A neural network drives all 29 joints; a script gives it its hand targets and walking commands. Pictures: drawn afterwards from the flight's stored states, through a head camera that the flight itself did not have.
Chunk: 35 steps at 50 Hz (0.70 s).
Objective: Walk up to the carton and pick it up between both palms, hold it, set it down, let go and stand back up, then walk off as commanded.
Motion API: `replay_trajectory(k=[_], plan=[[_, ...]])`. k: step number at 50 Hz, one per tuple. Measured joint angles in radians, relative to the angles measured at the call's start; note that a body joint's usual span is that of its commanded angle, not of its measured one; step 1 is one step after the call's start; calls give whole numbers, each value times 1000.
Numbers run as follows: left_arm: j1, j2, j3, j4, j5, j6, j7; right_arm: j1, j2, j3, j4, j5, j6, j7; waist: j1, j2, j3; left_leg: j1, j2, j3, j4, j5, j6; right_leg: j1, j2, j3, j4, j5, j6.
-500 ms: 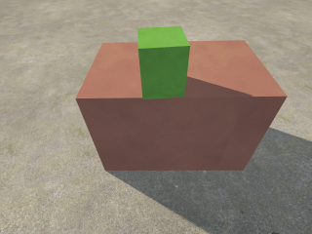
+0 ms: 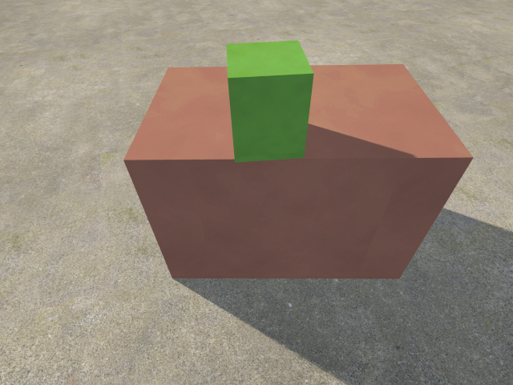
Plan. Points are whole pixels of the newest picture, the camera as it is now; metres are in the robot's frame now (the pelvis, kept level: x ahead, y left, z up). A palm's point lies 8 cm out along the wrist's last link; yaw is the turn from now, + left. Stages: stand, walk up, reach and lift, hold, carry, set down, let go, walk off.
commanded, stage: stand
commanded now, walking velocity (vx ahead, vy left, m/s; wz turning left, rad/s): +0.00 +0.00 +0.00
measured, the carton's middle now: (266, 102) +0.85 -0.02 +0.03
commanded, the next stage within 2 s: none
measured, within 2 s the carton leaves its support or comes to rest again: neither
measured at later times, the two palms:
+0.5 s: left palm out of the picture +0.09 +0.30 -0.10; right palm out of the picture +0.10 -0.31 -0.10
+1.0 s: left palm out of the picture +0.09 +0.30 -0.10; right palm out of the picture +0.10 -0.31 -0.10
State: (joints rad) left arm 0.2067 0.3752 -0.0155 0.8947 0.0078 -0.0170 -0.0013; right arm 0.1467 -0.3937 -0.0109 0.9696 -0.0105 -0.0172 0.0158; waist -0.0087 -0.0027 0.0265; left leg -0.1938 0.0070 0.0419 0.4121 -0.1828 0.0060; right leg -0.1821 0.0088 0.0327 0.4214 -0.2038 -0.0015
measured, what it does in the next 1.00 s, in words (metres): stands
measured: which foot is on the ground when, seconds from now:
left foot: down 0.00-1.00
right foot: down 0.00-1.00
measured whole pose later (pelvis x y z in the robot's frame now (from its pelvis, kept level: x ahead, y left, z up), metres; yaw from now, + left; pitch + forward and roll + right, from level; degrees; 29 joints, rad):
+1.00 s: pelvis +0.00 +0.00 +0.00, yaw +0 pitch -2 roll +0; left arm 0.21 0.38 -0.02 0.90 0.01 -0.01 0.00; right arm 0.14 -0.39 -0.01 0.97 -0.01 -0.02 0.02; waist -0.01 0.00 0.03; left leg -0.19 0.01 0.04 0.41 -0.19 0.01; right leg -0.18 0.01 0.03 0.42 -0.21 0.00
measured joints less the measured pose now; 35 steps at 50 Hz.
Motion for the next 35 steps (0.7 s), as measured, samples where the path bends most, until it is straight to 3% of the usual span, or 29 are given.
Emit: replay_trajectory(k=[35], plan=[[0,0,-1,1,0,3,0,-7,0,2,0,-1,0,0,2,-1,0,0,0,0,-1,-3,0,0,0,0,0,-4,0]])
